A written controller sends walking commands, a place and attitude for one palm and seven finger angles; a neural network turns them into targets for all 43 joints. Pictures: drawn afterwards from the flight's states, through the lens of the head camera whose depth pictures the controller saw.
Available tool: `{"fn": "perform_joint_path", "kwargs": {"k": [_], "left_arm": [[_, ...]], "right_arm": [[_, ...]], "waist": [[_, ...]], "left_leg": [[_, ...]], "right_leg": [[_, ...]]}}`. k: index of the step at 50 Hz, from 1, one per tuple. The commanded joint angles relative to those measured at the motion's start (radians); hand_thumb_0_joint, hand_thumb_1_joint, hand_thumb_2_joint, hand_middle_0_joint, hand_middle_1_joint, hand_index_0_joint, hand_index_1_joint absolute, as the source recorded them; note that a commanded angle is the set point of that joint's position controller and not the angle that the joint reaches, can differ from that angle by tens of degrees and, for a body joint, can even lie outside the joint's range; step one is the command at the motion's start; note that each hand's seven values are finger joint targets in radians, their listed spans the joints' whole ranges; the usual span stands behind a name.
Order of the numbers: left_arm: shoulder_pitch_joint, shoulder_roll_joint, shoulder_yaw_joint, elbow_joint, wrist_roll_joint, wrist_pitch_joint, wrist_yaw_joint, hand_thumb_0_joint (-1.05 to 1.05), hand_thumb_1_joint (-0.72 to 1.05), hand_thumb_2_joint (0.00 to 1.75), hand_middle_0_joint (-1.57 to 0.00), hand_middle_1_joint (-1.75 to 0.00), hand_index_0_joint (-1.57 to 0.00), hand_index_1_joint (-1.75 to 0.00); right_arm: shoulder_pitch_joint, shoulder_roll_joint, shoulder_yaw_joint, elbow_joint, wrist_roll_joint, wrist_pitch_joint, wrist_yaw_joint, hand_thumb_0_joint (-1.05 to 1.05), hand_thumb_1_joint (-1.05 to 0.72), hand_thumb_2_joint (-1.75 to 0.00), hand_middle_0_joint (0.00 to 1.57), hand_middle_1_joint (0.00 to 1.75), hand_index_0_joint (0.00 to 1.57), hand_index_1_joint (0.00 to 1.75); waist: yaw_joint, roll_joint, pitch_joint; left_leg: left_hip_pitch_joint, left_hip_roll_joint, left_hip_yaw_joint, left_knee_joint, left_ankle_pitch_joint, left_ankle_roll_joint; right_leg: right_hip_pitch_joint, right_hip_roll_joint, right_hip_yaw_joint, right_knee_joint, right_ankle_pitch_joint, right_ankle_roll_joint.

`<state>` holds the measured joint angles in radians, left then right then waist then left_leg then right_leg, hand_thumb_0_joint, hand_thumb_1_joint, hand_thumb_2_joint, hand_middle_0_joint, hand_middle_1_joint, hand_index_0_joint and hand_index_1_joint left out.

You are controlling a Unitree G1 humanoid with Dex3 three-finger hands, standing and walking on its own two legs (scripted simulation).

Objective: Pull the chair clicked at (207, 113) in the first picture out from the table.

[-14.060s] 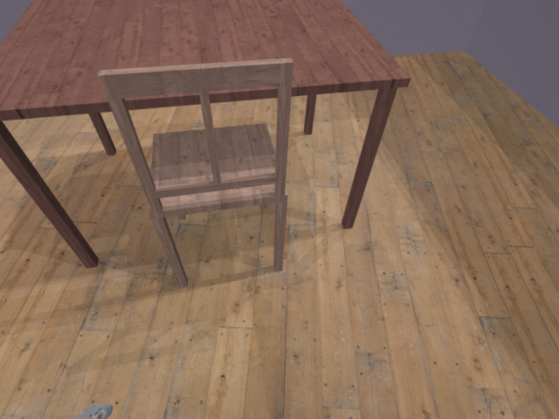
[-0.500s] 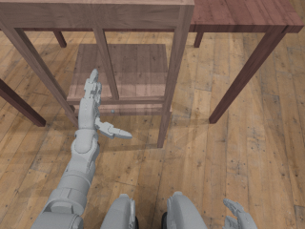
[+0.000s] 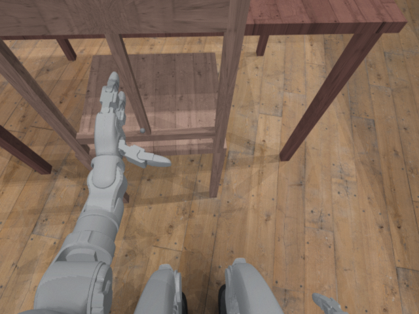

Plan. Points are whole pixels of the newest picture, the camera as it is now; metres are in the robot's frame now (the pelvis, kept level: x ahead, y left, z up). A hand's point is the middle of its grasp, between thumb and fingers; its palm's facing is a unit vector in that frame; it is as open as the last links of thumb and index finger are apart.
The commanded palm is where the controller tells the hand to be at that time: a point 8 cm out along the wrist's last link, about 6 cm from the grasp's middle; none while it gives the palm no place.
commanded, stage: push the fingers through the gap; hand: left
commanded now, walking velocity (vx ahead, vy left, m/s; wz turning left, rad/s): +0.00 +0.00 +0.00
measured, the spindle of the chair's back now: (133, 94) +0.53 +0.13 +0.04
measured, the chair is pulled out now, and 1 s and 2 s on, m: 0.00 0.00 0.00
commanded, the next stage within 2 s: hook a spindle and tug to test in 0.90 s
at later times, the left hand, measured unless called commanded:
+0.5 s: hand (144, 110) +0.50 +0.11 +0.03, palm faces +0.03 -1.00 -0.02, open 16.9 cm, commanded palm +0.48 +0.15 +0.02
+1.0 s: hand (144, 108) +0.50 +0.11 +0.03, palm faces +0.03 -1.00 -0.03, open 16.9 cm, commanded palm +0.47 +0.15 +0.02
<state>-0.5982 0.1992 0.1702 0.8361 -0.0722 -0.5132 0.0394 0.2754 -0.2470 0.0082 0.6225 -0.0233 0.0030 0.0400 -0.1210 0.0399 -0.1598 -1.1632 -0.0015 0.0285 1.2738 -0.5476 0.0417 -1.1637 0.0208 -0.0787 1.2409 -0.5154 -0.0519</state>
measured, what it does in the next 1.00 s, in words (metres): stands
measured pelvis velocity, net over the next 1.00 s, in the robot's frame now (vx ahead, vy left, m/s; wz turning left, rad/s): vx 0.01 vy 0.01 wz -0.02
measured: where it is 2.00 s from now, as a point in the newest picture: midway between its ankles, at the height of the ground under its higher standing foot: outside the picture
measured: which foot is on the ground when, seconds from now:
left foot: down 0.00-1.00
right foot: down 0.00-1.00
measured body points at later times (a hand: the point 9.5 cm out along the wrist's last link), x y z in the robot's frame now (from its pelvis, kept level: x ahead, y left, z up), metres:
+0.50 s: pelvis +0.00 +0.00 -0.01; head +0.15 +0.01 +0.41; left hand +0.50 +0.16 +0.03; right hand +0.03 -0.25 -0.13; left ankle +0.02 +0.09 -0.62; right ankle +0.03 -0.09 -0.62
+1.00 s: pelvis +0.01 +0.01 +0.00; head +0.16 +0.02 +0.42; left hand +0.50 +0.16 +0.03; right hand +0.03 -0.25 -0.12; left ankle +0.02 +0.09 -0.62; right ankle +0.03 -0.09 -0.62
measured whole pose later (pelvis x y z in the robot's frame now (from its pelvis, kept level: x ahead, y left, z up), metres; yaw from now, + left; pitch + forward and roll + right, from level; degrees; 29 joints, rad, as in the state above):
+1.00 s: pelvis +0.01 +0.01 +0.00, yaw -1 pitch +28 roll -2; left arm -0.80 0.26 0.26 1.06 -0.02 -0.56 0.05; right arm 0.32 -0.23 0.02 0.62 -0.05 0.08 0.07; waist -0.17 0.04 -0.16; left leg -1.20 0.01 0.03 1.27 -0.55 0.05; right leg -1.19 0.03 -0.08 1.22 -0.51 -0.04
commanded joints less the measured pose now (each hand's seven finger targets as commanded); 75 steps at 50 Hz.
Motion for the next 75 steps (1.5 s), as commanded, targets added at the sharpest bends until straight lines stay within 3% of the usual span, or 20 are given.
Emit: {"fn": "perform_joint_path", "kwargs": {"k": [1,3,7,10,15,24,26,30,35,36,37,42,47,50,51,58,62,65,68,75], "left_arm": [[-0.371,0.124,0.038,-0.136,0.002,-0.057,0.0,0.0,-0.5,0.3,-0.06,-0.08,-0.06,-0.08],[-0.387,0.161,0.072,-0.123,0.007,-0.066,0.004,0.0,-0.5,0.3,-0.06,-0.08,-0.06,-0.08],[-0.48,0.204,0.099,-0.091,0.018,-0.097,0.007,0.0,-0.5,0.3,-0.06,-0.08,-0.06,-0.08],[-0.523,0.189,0.084,-0.075,0.032,-0.116,-0.003,0.0,-0.5,0.3,-0.06,-0.08,-0.06,-0.08],[-0.584,0.216,0.103,0.001,0.033,-0.104,-0.019,0.0,-0.5,0.3,-0.06,-0.08,-0.06,-0.08],[-0.702,0.214,0.098,0.035,0.046,-0.112,-0.006,0.0,-0.5,0.3,-0.06,-0.08,-0.06,-0.08],[-0.681,0.244,0.13,0.093,0.055,-0.103,0.005,0.0,-0.5,0.3,-0.06,-0.08,-0.06,-0.08],[-0.633,0.268,0.154,0.104,0.07,-0.096,0.013,0.0,-0.5,0.3,-0.06,-0.08,-0.06,-0.08],[-0.601,0.241,0.14,0.043,0.06,-0.098,0.013,0.0,-0.5,0.3,-0.06,-0.08,-0.06,-0.08],[-0.62,0.219,0.119,0.044,0.059,-0.097,0.011,0.0,-0.5,0.3,-0.06,-0.08,-0.06,-0.08],[-0.618,0.247,0.146,0.04,0.058,-0.1,0.014,0.0,-0.5,0.3,-0.06,-0.08,-0.06,-0.08],[-0.633,0.224,0.116,-0.022,0.051,-0.127,0.012,0.0,-0.5,0.3,-0.06,-0.08,-0.06,-0.08],[-0.59,0.165,0.069,0.018,0.056,-0.118,0.005,0.0,-0.5,0.3,-0.06,-0.08,-0.06,-0.08],[-0.573,0.191,0.096,0.078,0.058,-0.103,0.011,0.0,-0.5,0.3,-0.06,-0.08,-0.06,-0.08],[-0.575,0.204,0.111,0.09,0.057,-0.099,0.015,0.0,-0.5,0.3,-0.08,-0.13,-0.08,-0.13],[-0.617,0.204,0.108,-0.006,0.055,-0.149,0.021,0.0,-0.5,0.3,-0.2,-0.52,-0.2,-0.52],[-0.635,0.164,0.062,0.018,0.07,-0.142,0.015,0.0,-0.5,0.3,-0.27,-0.74,-0.27,-0.74],[-0.614,0.176,0.083,0.059,0.064,-0.119,0.02,0.0,-0.5,0.3,-0.32,-0.9,-0.32,-0.9],[-0.671,0.187,0.087,0.05,0.059,-0.113,0.025,0.0,-0.33,0.37,-0.38,-1.07,-0.38,-1.07],[-0.645,0.212,0.114,0.039,0.064,-0.133,0.03,0.0,0.06,0.54,-0.5,-1.45,-0.5,-1.45]], "right_arm": [[0.11,-0.147,-0.055,-0.079,-0.003,-0.023,-0.005,0.0,-0.9,-0.9,0.2,0.3,0.2,0.3],[0.118,-0.149,-0.054,-0.081,-0.006,-0.022,-0.005,0.0,-0.9,-0.9,0.2,0.3,0.2,0.3],[0.134,-0.147,-0.049,-0.07,-0.013,-0.021,-0.005,0.0,-0.9,-0.9,0.2,0.3,0.2,0.3],[0.139,-0.145,-0.049,-0.068,-0.019,-0.021,0.001,0.0,-0.9,-0.9,0.2,0.3,0.2,0.3],[0.165,-0.158,-0.052,-0.055,-0.02,-0.004,0.002,0.0,-0.9,-0.9,0.2,0.3,0.2,0.3],[0.198,-0.162,-0.049,-0.041,-0.031,0.017,0.01,0.0,-0.9,-0.9,0.2,0.3,0.2,0.3],[0.209,-0.168,-0.05,-0.036,-0.034,0.025,0.012,0.0,-0.9,-0.9,0.2,0.3,0.2,0.3],[0.214,-0.165,-0.046,-0.051,-0.037,0.044,0.02,0.0,-0.9,-0.9,0.2,0.3,0.2,0.3],[0.211,-0.159,-0.048,-0.072,-0.033,0.061,0.027,0.0,-0.9,-0.9,0.2,0.3,0.2,0.3],[0.21,-0.156,-0.048,-0.067,-0.033,0.061,0.027,0.0,-0.9,-0.9,0.2,0.3,0.2,0.3],[0.217,-0.159,-0.048,-0.066,-0.034,0.061,0.026,0.0,-0.9,-0.9,0.2,0.3,0.2,0.3],[0.21,-0.156,-0.052,-0.059,-0.032,0.057,0.023,0.0,-0.9,-0.9,0.2,0.3,0.2,0.3],[0.21,-0.156,-0.055,-0.051,-0.03,0.061,0.028,0.0,-0.9,-0.9,0.2,0.3,0.2,0.3],[0.203,-0.161,-0.053,-0.045,-0.03,0.071,0.027,0.0,-0.9,-0.9,0.2,0.3,0.2,0.3],[0.205,-0.161,-0.051,-0.047,-0.032,0.073,0.026,0.0,-0.9,-0.9,0.2,0.3,0.2,0.3],[0.187,-0.153,-0.052,-0.064,-0.035,0.065,0.028,0.0,-0.9,-0.9,0.2,0.3,0.2,0.3],[0.188,-0.151,-0.053,-0.059,-0.035,0.067,0.03,0.0,-0.9,-0.9,0.2,0.3,0.2,0.3],[0.187,-0.158,-0.056,-0.056,-0.031,0.072,0.026,0.0,-0.9,-0.9,0.2,0.3,0.2,0.3],[0.191,-0.158,-0.05,-0.053,-0.032,0.068,0.024,0.0,-0.9,-0.9,0.2,0.3,0.2,0.3],[0.196,-0.154,-0.05,-0.053,-0.039,0.059,0.026,0.0,-0.9,-0.9,0.2,0.3,0.2,0.3]], "waist": [[-0.035,-0.012,-0.456],[-0.027,-0.008,-0.475],[-0.047,-0.005,-0.459],[-0.047,0.048,-0.498],[-0.068,0.028,-0.513],[-0.09,0.094,-0.542],[-0.094,0.047,-0.511],[-0.069,0.067,-0.538],[-0.063,0.062,-0.567],[-0.078,0.049,-0.549],[-0.077,0.04,-0.537],[-0.081,0.07,-0.558],[-0.084,0.082,-0.523],[-0.081,0.06,-0.472],[-0.082,0.027,-0.462],[-0.073,0.078,-0.552],[-0.089,0.082,-0.515],[-0.084,0.053,-0.509],[-0.093,0.073,-0.507],[-0.077,0.069,-0.553]], "left_leg": [[0.225,-0.01,-0.058,-0.134,0.292,-0.01],[0.221,-0.012,-0.058,-0.132,0.295,-0.011],[0.193,-0.01,-0.056,-0.116,0.278,-0.007],[0.223,-0.011,-0.059,-0.11,0.291,-0.009],[0.235,-0.005,-0.071,-0.105,0.303,-0.008],[0.316,0.007,-0.102,-0.102,0.371,-0.016],[0.266,0.005,-0.093,-0.096,0.342,-0.009],[0.266,0.003,-0.088,-0.103,0.37,-0.013],[0.284,0.004,-0.081,-0.109,0.398,-0.012],[0.272,0.004,-0.079,-0.108,0.385,-0.009],[0.265,0.005,-0.079,-0.11,0.38,-0.008],[0.323,0.008,-0.084,-0.116,0.404,-0.014],[0.362,0.011,-0.094,-0.123,0.42,-0.02],[0.312,0.007,-0.09,-0.123,0.383,-0.019],[0.275,0.003,-0.084,-0.121,0.366,-0.012],[0.333,0.005,-0.088,-0.108,0.421,-0.019],[0.325,0.005,-0.095,-0.112,0.379,-0.017],[0.306,0.003,-0.091,-0.115,0.348,-0.014],[0.302,0.003,-0.097,-0.116,0.338,-0.014],[0.294,0.001,-0.086,-0.104,0.372,-0.012]], "right_leg": [[0.327,0.004,0.094,-0.177,0.302,0.029],[0.333,0.005,0.097,-0.169,0.305,0.028],[0.319,0.007,0.105,-0.165,0.293,0.029],[0.298,0.007,0.104,-0.155,0.292,0.026],[0.275,0.009,0.092,-0.151,0.291,0.027],[0.192,0.015,0.069,-0.135,0.297,0.024],[0.207,0.019,0.073,-0.145,0.286,0.027],[0.238,0.018,0.071,-0.136,0.316,0.022],[0.273,0.02,0.077,-0.143,0.358,0.025],[0.277,0.02,0.08,-0.151,0.36,0.027],[0.279,0.021,0.079,-0.149,0.355,0.026],[0.268,0.021,0.078,-0.153,0.367,0.025],[0.222,0.022,0.063,-0.156,0.35,0.022],[0.215,0.022,0.061,-0.16,0.321,0.022],[0.241,0.021,0.066,-0.163,0.323,0.025],[0.252,0.019,0.073,-0.14,0.37,0.023],[0.222,0.02,0.069,-0.144,0.326,0.023],[0.227,0.021,0.07,-0.157,0.302,0.025],[0.215,0.019,0.069,-0.153,0.29,0.025],[0.257,0.022,0.079,-0.147,0.334,0.024]]}}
